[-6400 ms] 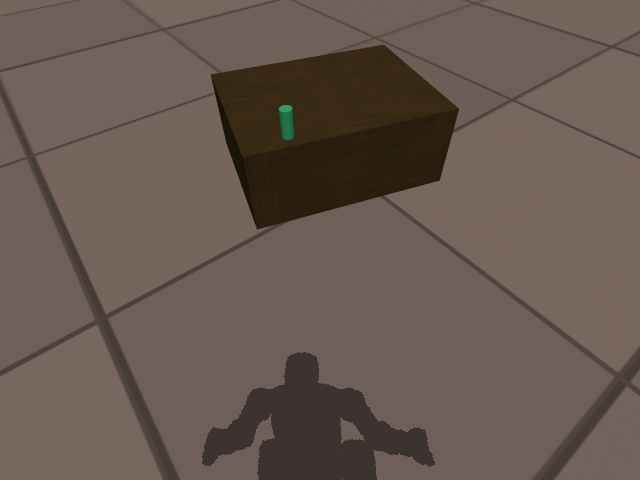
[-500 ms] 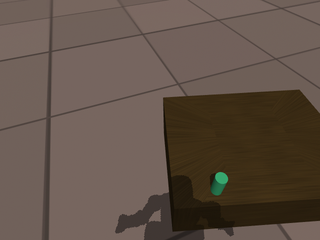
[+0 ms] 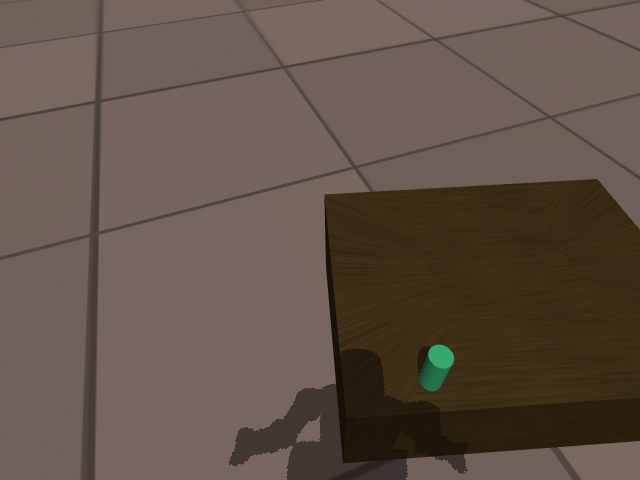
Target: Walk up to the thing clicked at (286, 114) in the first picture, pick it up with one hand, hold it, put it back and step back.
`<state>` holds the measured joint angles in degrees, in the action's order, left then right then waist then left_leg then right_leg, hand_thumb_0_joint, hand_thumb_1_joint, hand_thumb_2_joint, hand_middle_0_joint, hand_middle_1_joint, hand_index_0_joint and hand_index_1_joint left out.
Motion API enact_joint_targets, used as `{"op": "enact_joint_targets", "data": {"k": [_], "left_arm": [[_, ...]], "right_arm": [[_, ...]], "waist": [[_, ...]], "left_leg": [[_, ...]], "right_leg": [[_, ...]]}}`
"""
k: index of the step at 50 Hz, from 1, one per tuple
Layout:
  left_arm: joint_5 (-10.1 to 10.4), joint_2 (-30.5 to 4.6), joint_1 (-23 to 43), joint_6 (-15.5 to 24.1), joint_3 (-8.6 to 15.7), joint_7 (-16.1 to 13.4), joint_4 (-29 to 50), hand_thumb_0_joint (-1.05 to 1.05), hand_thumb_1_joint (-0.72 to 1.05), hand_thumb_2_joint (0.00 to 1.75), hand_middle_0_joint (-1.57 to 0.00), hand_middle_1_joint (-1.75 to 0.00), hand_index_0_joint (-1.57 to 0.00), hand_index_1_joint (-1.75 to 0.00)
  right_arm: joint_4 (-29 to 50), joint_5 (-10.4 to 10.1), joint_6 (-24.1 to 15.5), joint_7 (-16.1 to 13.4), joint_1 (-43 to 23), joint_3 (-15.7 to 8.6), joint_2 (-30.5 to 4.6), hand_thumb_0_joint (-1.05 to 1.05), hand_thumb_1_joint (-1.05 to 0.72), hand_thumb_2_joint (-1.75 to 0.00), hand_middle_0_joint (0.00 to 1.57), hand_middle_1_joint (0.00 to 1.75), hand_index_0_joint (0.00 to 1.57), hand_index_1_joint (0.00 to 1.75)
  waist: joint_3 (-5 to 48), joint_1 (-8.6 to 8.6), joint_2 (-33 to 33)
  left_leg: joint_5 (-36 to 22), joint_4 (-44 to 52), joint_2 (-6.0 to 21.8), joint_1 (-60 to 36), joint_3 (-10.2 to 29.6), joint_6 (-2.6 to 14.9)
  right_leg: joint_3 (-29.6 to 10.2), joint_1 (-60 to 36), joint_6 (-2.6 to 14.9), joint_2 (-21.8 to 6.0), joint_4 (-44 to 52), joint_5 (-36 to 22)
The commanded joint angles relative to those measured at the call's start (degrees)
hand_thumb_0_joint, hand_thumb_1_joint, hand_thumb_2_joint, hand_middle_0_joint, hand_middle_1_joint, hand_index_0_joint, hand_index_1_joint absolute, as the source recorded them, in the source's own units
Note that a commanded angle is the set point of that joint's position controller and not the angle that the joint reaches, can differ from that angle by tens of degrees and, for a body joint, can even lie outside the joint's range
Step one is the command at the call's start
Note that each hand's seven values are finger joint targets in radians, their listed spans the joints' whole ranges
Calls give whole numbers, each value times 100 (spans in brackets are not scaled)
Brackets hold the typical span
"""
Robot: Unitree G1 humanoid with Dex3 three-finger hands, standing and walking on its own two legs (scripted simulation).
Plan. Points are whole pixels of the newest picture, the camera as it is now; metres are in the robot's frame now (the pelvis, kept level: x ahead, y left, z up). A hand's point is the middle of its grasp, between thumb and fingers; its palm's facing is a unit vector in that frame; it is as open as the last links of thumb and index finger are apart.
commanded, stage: stand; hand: right
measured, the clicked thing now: (435, 368) +0.41 -0.20 -0.33
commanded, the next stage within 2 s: go down in 0.76 s
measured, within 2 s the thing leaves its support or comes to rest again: neither
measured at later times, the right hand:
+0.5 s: hand out of the picture +0.07 -0.25 -0.16, palm faces -0.04 +0.94 -0.33, open 7.4 cm
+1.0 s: hand out of the picture +0.11 -0.25 -0.16, palm faces +0.05 +0.95 -0.32, open 8.7 cm
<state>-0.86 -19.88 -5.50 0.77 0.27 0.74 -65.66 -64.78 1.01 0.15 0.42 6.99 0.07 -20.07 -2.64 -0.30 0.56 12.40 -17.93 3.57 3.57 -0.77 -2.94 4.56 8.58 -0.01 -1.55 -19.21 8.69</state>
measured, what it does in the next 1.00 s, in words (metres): stands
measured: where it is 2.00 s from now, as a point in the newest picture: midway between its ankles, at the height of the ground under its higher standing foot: outside the picture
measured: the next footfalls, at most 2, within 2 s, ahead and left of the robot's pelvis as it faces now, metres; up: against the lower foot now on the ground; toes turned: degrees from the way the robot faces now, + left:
none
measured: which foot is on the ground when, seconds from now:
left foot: down 0.00-1.00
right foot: down 0.00-1.00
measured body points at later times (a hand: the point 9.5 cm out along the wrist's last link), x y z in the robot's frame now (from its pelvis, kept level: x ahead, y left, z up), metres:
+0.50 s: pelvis +0.00 +0.00 +0.00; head +0.01 +0.00 +0.45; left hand +0.07 +0.30 -0.13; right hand +0.07 -0.30 -0.14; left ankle -0.03 +0.15 -0.75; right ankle +0.02 -0.12 -0.75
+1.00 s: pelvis -0.01 +0.00 -0.01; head +0.04 +0.00 +0.44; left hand +0.09 +0.29 -0.13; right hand +0.11 -0.29 -0.14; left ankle -0.03 +0.15 -0.75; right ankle +0.02 -0.12 -0.75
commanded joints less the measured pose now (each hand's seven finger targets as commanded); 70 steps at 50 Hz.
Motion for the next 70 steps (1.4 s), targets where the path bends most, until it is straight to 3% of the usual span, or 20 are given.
{"op": "enact_joint_targets", "data": {"k": [1, 27, 34, 37, 42, 43, 44, 45, 46, 47, 48, 49, 51, 52, 53, 54, 59, 62, 67, 70], "left_arm": [[33, -1234, 235, 104, 221, -88, 350, 0, 90, 90, -20, -30, -20, -30], [34, -1243, 132, 110, 216, -87, 349, 0, 90, 90, -20, -30, -20, -30], [25, -1299, 164, 111, 234, -94, 351, 0, 90, 90, -20, -30, -20, -30], [32, -1272, 213, 99, 239, -94, 377, 0, 90, 90, -20, -30, -20, -30], [36, -1282, 178, 101, 238, -93, 353, 0, 90, 90, -20, -30, -20, -30], [40, -1268, 157, 102, 233, -90, 363, 0, 91, 94, -21, -30, -20, -31], [333, -441, 78, 395, 133, -203, 2019, 0, 99, 96, -22, -32, -22, -32], [387, -600, -127, 372, 157, -264, 1805, 0, 96, 94, -21, -31, -21, -31], [415, -639, -280, 327, 172, -319, 1796, 0, 94, 93, -21, -31, -21, -31], [391, -747, -509, 272, 312, -360, 1792, 0, 90, 92, -21, -31, -21, -31], [379, -791, -599, 261, 362, -377, 2015, 0, 90, 91, -22, -31, -22, -31], [326, -754, -737, 274, 437, -421, 2100, 0, 92, 91, -21, -31, -21, -30], [210, -617, -1043, 259, 513, -416, 2180, 0, 91, 90, -21, -30, -21, -30], [199, -551, -982, 284, 462, -405, 2410, 0, 91, 90, -20, -30, -21, -30], [211, -526, -876, 303, 428, -410, 2575, 0, 91, 89, -21, -31, -21, -30], [225, -543, -789, 321, 434, -427, 2711, 0, 91, 89, -21, -31, -21, -30], [305, -423, -544, 380, 340, -452, 3183, 0, 90, 89, -21, -31, -21, -30], [303, -418, -689, 412, 342, -458, 3221, 0, 90, 89, -21, -30, -21, -30], [234, -406, -814, 555, 379, -507, 3302, 0, 90, 89, -21, -30, -21, -30], [182, -393, -835, 677, 384, -554, 3270, 0, 89, 90, -21, -30, -20, -30]], "right_arm": [[359, -20, -147, -86, -159, -215, -1227, 0, -90, -90, 20, 30, 20, 30], [374, -23, -150, -77, -186, -223, -1232, 0, -90, -90, 20, 30, 20, 30], [370, -31, -136, -70, -151, -230, -1189, 0, -90, -90, 20, 30, 20, 30], [386, -12, -141, -73, -122, -223, -1215, 0, -90, -90, 20, 30, 20, 30], [372, -32, -149, -78, -116, -210, -1203, 0, -90, -90, 20, 30, 20, 30], [367, -16, -153, -77, -104, -209, -1206, 0, -82, -82, 12, 22, 12, 22], [2378, -245, -691, -145, -2114, -423, -425, 0, -74, -74, 4, 14, 4, 14], [2080, -150, -666, -154, -2572, -482, -696, 0, -66, -66, 2, 6, 2, 6], [1470, -80, -495, -142, -1900, -624, -993, 0, -58, -58, 3, 6, 3, 6], [765, -20, -291, -108, -1477, -751, -1053, 0, -50, -50, 3, 6, 3, 6], [526, 48, -177, -69, -1526, -989, -1302, 0, -42, -42, 4, 5, 4, 5], [567, 254, -164, -43, -1721, -1232, -1614, 0, -34, -34, 4, 5, 4, 5], [879, 505, -83, 93, -1227, -1375, -1537, 0, -23, -23, 5, 5, 5, 5], [412, 556, 121, 160, -382, -1459, -1379, 0, -18, -21, 6, 4, 5, 4], [779, 592, 238, 210, -463, -1460, -1413, 0, -12, -18, 7, 4, 6, 4], [1203, 609, 322, 239, -1002, -1446, -1484, 0, -7, -15, 7, 4, 6, 4], [1713, 452, 940, 453, -810, -1281, -1136, 0, 24, -10, 6, 5, 5, 5], [2068, 395, 1143, 604, -644, -1353, -1191, 0, 39, -9, 4, 6, 4, 6], [2848, 449, 1185, 717, -864, -1378, -1297, 0, 50, -9, 2, 6, 3, 6], [3057, 528, 1142, 648, -740, -1576, -1494, 0, 53, -8, 2, 6, 3, 6]], "waist": [[443, 32, 45], [364, -11, 33], [284, 1, -50], [380, 21, 14], [385, 19, -8], [380, 1, -12], [-133, -524, -392], [206, -294, -236], [149, -263, -55], [315, -252, -23], [601, -185, 164], [1101, -128, 82], [1555, 133, -144], [1482, 213, -227], [1512, 266, -332], [1519, 220, -431], [855, 89, -208], [899, 4, -144], [1214, -134, -289], [1417, -92, -349]], "left_leg": [[-768, 284, 483, 332, 351, 311], [-657, 344, 480, 337, 361, 320], [-435, 349, 450, 369, 369, 312], [-621, 347, 486, 375, 364, 325], [-672, 342, 495, 294, 370, 311], [-681, 350, 484, 319, 364, 302], [-503, -113, -387, 1410, -158, 232], [-416, -220, -387, 1235, -191, 240], [-182, -204, -383, 1322, -201, 246], [-207, -320, -355, 1432, -189, 253], [-237, -426, -360, 1403, -225, 259], [-486, -542, -338, 1246, -210, 265], [-881, -706, -327, 1070, -184, 305], [-944, -756, -341, 977, -232, 326], [-1020, -749, -359, 917, -241, 334], [-934, -699, -388, 909, -229, 349], [-393, -649, -451, 1288, -286, 344], [-234, -748, -471, 1488, -297, 341], [-563, -1110, -446, 1721, -248, 310], [-555, -1325, -417, 1823, -230, 288]], "right_leg": [[-681, -413, 88, -726, 256, -954], [-684, -399, 75, -696, 292, -825], [-682, -312, 79, -675, 341, -446], [-702, -419, 105, -710, 265, -783], [-690, -409, 97, -692, 245, -778], [-688, -379, 86, -689, 248, -772], [-114, 254, 62, 49, -65, -12], [-202, 91, 33, 56, -129, 130], [-209, 137, 57, 95, -186, 364], [-207, 243, 55, 115, -372, 252], [-227, 307, 48, 98, -534, 84], [-226, 257, 33, 111, -692, -259], [-169, 226, -1, 151, -837, -794], [-152, 289, -27, 162, -826, -923], [-150, 314, -35, 167, -819, -1027], [-151, 294, -40, 157, -785, -918], [-194, 740, 40, 108, -771, -280], [-233, 767, 63, 78, -860, -126], [-275, 655, 73, 64, -1243, -447], [-309, 755, 71, 60, -1467, -467]]}}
